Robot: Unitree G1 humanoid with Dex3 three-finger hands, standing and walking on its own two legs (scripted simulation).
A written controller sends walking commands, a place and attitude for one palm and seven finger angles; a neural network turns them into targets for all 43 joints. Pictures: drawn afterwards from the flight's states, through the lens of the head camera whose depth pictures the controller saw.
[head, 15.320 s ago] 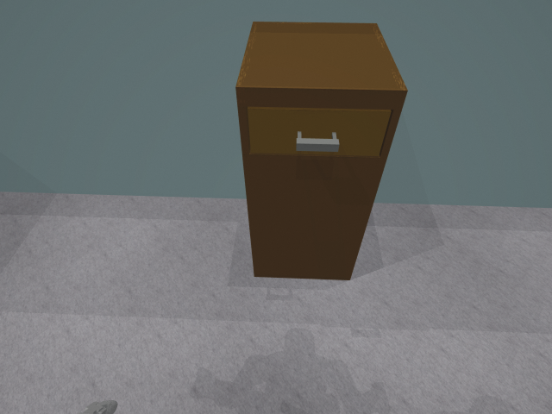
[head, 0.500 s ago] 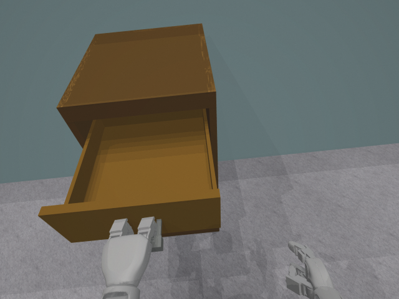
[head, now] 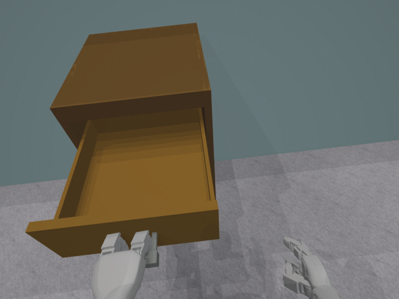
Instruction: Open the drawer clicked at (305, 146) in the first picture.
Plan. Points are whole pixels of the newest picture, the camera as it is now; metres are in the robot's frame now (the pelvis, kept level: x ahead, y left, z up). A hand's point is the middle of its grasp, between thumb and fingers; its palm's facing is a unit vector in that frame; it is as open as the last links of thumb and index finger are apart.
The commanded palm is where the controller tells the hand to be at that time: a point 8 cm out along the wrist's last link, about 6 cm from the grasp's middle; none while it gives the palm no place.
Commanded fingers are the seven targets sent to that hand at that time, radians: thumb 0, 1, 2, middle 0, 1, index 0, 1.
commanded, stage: open the thumb to release the handle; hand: left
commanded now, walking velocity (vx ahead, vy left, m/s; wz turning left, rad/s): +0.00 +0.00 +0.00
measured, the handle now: (131, 250) +0.21 +0.17 +0.00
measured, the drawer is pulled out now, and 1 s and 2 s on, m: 0.30 0.29 0.24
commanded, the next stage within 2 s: lift the hand off the handle in 0.58 s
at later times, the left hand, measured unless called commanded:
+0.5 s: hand (133, 274) +0.17 +0.16 -0.02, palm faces +0.01 -0.13 -0.99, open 10.3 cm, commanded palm +0.14 +0.17 +0.03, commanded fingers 0.00 -0.50 0.30 -0.30 -1.20 -0.30 -1.20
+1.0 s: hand (132, 270) +0.18 +0.16 -0.02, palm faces +0.03 -0.10 -0.99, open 13.7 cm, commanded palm +0.16 +0.17 +0.04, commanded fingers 0.00 -0.50 0.30 -0.30 -1.20 -0.30 -1.20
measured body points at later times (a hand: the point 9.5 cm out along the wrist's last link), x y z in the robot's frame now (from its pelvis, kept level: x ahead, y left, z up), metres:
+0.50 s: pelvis -0.02 -0.01 +0.01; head +0.00 -0.04 +0.45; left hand +0.17 +0.16 +0.03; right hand +0.22 -0.20 -0.09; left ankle -0.03 +0.14 -0.70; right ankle +0.03 -0.09 -0.70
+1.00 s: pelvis -0.03 +0.01 +0.01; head -0.02 -0.03 +0.46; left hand +0.18 +0.16 +0.03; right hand +0.18 -0.20 -0.10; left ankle -0.03 +0.14 -0.70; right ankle +0.03 -0.09 -0.70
